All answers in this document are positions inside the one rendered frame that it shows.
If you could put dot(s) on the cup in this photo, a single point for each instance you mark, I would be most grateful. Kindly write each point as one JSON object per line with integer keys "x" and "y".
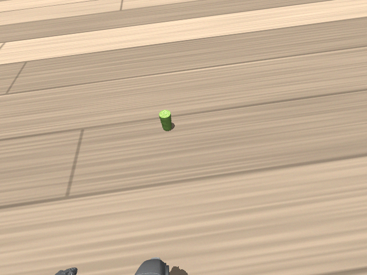
{"x": 165, "y": 117}

